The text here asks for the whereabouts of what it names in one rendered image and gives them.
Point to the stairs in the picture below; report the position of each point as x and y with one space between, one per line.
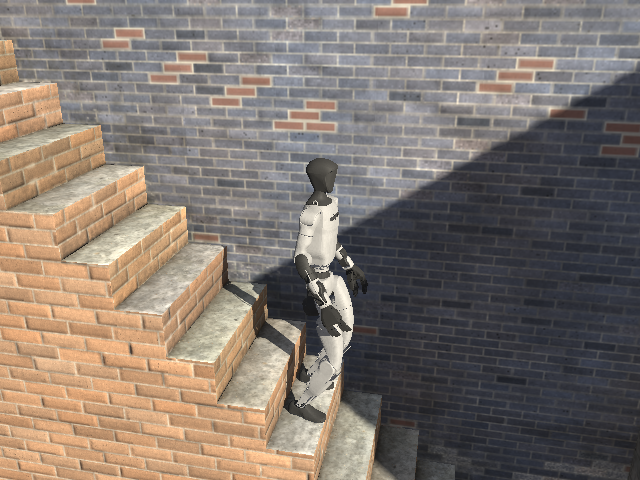
125 351

